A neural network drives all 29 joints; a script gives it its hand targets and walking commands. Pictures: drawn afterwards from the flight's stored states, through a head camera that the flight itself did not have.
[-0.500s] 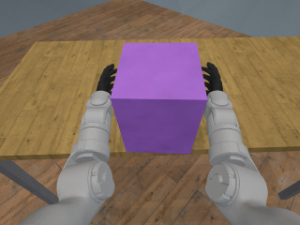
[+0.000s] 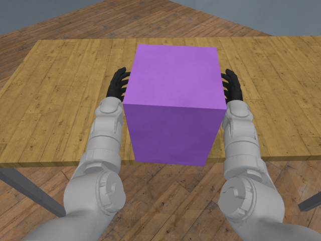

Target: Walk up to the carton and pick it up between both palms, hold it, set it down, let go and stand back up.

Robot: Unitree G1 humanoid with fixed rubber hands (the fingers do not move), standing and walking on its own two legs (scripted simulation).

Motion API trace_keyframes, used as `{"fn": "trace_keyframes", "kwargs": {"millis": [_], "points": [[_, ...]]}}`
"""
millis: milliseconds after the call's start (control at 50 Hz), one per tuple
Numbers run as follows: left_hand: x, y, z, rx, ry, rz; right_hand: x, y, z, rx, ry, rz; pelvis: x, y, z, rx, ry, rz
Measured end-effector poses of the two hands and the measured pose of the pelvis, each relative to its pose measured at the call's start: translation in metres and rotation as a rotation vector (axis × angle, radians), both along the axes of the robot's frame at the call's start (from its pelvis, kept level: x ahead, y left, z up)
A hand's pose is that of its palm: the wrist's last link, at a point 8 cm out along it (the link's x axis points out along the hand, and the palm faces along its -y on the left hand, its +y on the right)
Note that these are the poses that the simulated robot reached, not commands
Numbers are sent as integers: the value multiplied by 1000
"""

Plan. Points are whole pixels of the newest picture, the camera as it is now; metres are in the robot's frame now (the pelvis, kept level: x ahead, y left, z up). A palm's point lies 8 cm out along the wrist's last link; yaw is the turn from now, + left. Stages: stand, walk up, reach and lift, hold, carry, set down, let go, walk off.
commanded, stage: set down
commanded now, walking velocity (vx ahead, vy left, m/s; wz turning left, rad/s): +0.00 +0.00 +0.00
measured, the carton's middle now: (172, 108) +0.45 -0.03 +0.08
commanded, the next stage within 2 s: none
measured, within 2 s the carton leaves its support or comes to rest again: neither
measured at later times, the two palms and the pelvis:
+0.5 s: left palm (115, 99) +0.45 +0.12 +0.12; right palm (231, 102) +0.42 -0.17 +0.12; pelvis +0.01 +0.00 +0.00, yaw +0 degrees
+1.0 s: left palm (115, 100) +0.45 +0.12 +0.12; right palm (231, 103) +0.42 -0.17 +0.12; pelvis +0.00 +0.00 +0.00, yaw +0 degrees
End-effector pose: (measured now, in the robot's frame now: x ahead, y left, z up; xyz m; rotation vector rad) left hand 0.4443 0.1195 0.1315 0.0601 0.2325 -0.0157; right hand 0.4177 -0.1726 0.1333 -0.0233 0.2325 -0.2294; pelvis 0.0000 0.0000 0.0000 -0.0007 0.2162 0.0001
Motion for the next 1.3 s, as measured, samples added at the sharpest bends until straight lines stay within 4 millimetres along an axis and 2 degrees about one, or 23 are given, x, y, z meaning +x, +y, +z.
{"fn": "trace_keyframes", "kwargs": {"millis": [320,1180,1240,1300], "points": [[4,0,-8,-4,-23,-3,6,1,-8,-3,-24,4,7,1,0,1,11,-3],[7,3,-13,-7,-34,-44,7,-2,-12,-16,-48,32,4,1,-1,0,26,-3],[10,5,-18,9,-8,-61,7,-3,-18,-24,-19,45,3,1,-1,0,31,-13],[13,10,-30,28,40,-59,5,-3,-35,-13,38,49,2,1,-1,0,53,-29]]}}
